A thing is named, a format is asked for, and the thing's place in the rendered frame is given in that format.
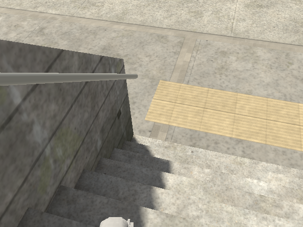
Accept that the left robot thigh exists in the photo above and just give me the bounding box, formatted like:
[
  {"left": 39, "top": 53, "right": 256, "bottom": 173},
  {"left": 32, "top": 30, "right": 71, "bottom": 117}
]
[{"left": 100, "top": 217, "right": 134, "bottom": 227}]

